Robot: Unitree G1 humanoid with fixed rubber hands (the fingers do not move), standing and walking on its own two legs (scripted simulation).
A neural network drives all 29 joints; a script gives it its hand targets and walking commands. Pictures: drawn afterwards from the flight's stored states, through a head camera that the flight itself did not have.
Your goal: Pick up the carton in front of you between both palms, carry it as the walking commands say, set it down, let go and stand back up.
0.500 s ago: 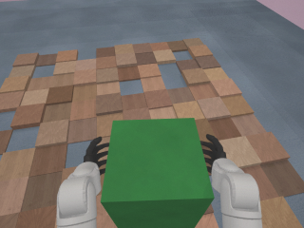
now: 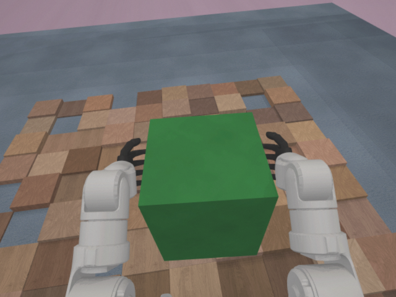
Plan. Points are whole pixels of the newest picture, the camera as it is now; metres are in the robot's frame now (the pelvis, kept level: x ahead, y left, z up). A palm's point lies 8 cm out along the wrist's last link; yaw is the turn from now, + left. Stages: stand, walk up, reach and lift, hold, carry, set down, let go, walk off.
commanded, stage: carry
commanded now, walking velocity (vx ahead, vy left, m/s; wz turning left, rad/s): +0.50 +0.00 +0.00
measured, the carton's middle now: (205, 190) +0.35 +0.00 +0.05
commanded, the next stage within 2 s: none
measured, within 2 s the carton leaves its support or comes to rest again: neither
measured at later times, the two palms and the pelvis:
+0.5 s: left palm (139, 90) +0.71 +0.21 +0.08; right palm (234, 83) +0.72 -0.09 +0.08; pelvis +0.35 +0.05 -0.02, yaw +1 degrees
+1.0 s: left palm (136, 17) +1.11 +0.27 +0.17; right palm (210, 12) +1.11 -0.03 +0.17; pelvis +0.73 +0.10 -0.02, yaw +2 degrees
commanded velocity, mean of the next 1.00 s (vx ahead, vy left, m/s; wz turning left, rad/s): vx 0.50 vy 0.00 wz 0.00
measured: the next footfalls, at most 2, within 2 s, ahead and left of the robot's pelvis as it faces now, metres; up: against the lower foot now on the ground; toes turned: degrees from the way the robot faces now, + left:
left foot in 0.16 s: +0.27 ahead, +0.11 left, -0.02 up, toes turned +9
right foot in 0.54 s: +0.59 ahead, -0.05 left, +0.01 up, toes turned -3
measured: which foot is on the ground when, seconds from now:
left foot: up 0.00-0.14, down 0.16-0.60, up 0.62-0.90, down 0.92-1.00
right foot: down 0.00-0.18, up 0.20-0.52, down 0.54-0.94, up 0.96-1.00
